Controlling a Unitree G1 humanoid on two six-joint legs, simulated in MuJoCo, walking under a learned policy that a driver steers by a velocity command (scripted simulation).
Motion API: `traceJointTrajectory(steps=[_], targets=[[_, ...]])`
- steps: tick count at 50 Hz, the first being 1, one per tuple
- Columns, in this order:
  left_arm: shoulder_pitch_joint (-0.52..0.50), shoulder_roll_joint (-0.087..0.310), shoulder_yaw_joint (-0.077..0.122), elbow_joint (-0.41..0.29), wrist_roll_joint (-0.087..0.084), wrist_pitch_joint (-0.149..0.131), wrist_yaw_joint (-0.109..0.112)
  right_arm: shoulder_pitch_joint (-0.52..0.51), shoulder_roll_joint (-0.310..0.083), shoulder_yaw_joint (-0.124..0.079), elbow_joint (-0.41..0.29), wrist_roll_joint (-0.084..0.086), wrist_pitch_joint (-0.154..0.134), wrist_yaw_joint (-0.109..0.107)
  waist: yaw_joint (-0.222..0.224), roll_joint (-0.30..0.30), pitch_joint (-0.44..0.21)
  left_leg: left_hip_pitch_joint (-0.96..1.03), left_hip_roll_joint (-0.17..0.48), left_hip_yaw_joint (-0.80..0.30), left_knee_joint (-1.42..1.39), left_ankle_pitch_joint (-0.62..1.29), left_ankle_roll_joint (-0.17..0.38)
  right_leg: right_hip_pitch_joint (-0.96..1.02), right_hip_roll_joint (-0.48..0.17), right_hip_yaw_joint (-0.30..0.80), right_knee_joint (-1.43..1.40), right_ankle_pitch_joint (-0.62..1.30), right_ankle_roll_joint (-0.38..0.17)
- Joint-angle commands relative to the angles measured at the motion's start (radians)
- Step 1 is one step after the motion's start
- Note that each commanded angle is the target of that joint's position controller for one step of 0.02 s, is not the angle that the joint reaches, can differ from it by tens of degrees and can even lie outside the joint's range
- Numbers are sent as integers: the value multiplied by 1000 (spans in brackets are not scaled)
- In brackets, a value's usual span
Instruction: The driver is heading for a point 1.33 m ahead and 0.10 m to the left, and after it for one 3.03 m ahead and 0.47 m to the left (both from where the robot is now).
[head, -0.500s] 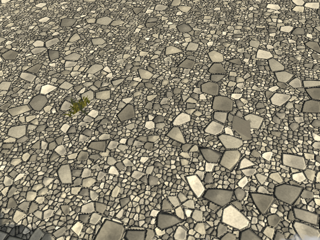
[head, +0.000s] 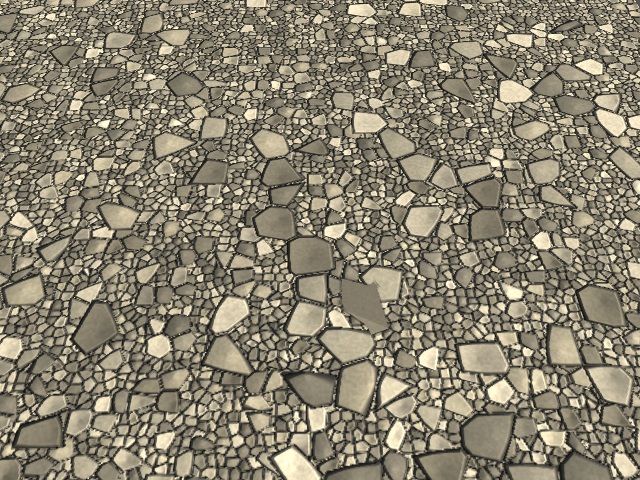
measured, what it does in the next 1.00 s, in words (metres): walks ahead: right foot, then left foot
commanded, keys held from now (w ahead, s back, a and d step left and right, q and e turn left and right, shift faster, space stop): w+e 0.12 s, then w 0.26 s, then w+q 0.62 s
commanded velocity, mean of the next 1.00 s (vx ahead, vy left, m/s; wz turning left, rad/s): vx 0.50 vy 0.00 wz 0.03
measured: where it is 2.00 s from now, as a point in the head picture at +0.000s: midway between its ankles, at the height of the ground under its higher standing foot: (309, 257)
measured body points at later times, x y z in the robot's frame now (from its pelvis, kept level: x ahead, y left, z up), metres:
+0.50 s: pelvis +0.27 -0.09 +0.00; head +0.30 -0.11 +0.44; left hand +0.45 +0.14 -0.10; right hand +0.28 -0.37 -0.14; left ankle +0.18 +0.08 -0.64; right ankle +0.30 -0.18 -0.74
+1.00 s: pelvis +0.54 -0.06 -0.02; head +0.59 -0.05 +0.42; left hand +0.57 +0.22 -0.15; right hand +0.75 -0.30 -0.12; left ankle +0.62 +0.02 -0.74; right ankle +0.35 -0.20 -0.64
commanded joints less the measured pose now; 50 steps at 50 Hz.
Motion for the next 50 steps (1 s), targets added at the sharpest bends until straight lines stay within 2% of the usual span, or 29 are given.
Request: traceJointTrajectory(steps=[1,4,6,9,12,14,16,17,18,19,20,21,22,23,24,25,27,31,35,38,41,43,44,45,46,47,48,49,50], targets=[[28,31,13,-84,-4,5,-5,32,-83,-23,-21,0,-14,4,0,106,-45,163,287,-258,-262,35,176,-182,-122,29,-8,59,1],[-42,26,9,-135,7,16,-5,47,-126,-39,2,7,-20,5,-1,79,-10,161,307,-167,-296,133,197,-260,-142,30,-105,133,13],[-78,33,8,-156,8,12,-13,57,-146,-45,10,5,-15,3,-9,74,-10,193,300,-101,-296,180,190,-286,-142,25,-195,234,17],[-179,13,-5,-185,12,-4,-32,93,-158,-43,27,11,-4,4,-46,64,6,199,265,-14,-285,201,166,-231,-115,-23,-400,367,6],[-282,13,-13,-225,9,-9,-49,148,-185,-44,50,29,11,6,-81,71,36,245,281,3,-273,152,155,-200,-90,-79,-533,359,-3],[-323,29,-11,-253,8,-10,-57,177,-201,-47,70,39,25,6,-82,84,53,315,316,-8,-247,169,145,-206,-77,-93,-589,279,-22],[-299,57,0,-262,13,-12,-61,175,-218,-49,81,45,41,3,-45,112,30,367,333,1,-163,345,127,-134,-40,-127,-640,185,-54],[-208,83,17,-240,18,-14,-59,158,-224,-48,83,47,48,1,19,118,-28,359,312,37,-41,514,105,12,0,-160,-691,207,-76],[-42,136,47,-185,19,-13,-52,168,-202,-37,84,40,52,-3,93,104,-127,286,265,82,158,608,76,259,44,-180,-711,247,-102],[147,229,79,-151,22,-5,-34,165,-155,-15,51,11,47,-7,164,-19,-263,40,212,113,494,325,26,582,-135,59,-684,303,-166],[152,310,83,-147,28,-6,-32,280,-27,25,36,10,22,8,67,-256,-387,-328,31,12,826,-427,-20,835,-386,571,-830,129,-329],[166,206,59,-155,31,-16,-34,210,-137,-1,54,51,1,15,124,-123,-395,-418,56,-153,945,-447,-3,807,-400,627,-902,107,-310],[110,166,44,-150,34,-24,-35,127,-162,-12,20,76,-4,17,111,-98,-248,-480,98,-148,949,-362,12,692,-368,443,-901,207,-261],[35,134,34,-154,29,-28,-38,94,-147,-9,16,62,-1,11,72,-30,-182,-443,145,-141,888,-270,12,556,-324,312,-914,299,-227],[-25,99,26,-156,31,-33,-42,84,-140,-15,20,44,8,6,38,-24,-129,-399,172,-144,829,-211,7,446,-284,218,-948,342,-205],[-58,76,20,-156,38,-41,-42,123,-126,-18,31,42,26,7,2,-41,-113,-336,191,-159,808,-158,5,374,-265,158,-994,341,-194],[-73,74,25,-135,40,-63,-42,158,-92,-16,42,45,55,5,-27,-39,-84,-295,187,-168,776,-120,-12,306,-260,79,-1053,402,-203],[-39,85,34,-87,50,-73,-20,80,-71,-21,16,38,71,0,-17,-12,-15,-407,158,-207,631,52,-26,329,-237,-73,-1092,470,-168],[-30,108,38,-62,44,-68,-4,-26,-48,-13,-20,28,64,21,18,-16,24,-392,137,-145,398,235,-18,356,-219,-185,-1116,438,-129],[23,125,45,-28,36,-57,4,-123,-30,-2,-67,25,62,38,60,-2,66,-426,133,-96,295,237,1,440,-250,-225,-1101,459,-121],[47,138,50,-5,24,-34,7,-182,-32,-1,-117,28,61,58,71,-8,79,-460,120,-47,244,132,30,548,-282,-250,-1036,555,-108],[24,161,55,-7,20,-19,13,-168,-48,-9,-140,32,63,69,41,-34,47,-379,75,11,227,35,64,573,-285,-281,-944,816,-86],[13,179,59,-12,18,-12,18,-131,-67,-20,-142,34,66,70,14,-59,6,-301,37,46,235,-18,84,580,-282,-292,-867,999,-74],[-1,193,61,-16,17,-4,22,-44,-97,-37,-130,37,68,68,-38,-76,-50,-182,-6,70,236,-60,109,568,-272,-303,-738,1140,-61],[-23,200,60,-21,12,2,25,106,-149,-66,-97,39,69,59,-124,-62,-130,38,-48,70,168,-11,145,494,-238,-322,-535,1137,-32],[-19,184,50,-39,21,-7,28,259,-234,-101,-66,34,78,36,-191,27,-218,343,43,-113,126,16,200,256,-191,-320,-235,839,15],[71,21,1,-93,48,-40,11,220,-339,-117,-94,36,76,25,-64,321,-314,697,333,-720,27,-30,418,-214,48,-229,194,-152,94],[1,96,7,-110,12,-92,-11,269,-269,-92,-104,22,69,27,-131,200,-456,768,384,-931,-114,-145,448,-334,52,33,284,-207,64],[-98,131,15,-138,-25,-108,-20,247,-200,-77,-98,16,61,26,-141,141,-318,682,344,-756,-113,-114,379,-396,-5,38,247,-134,35]])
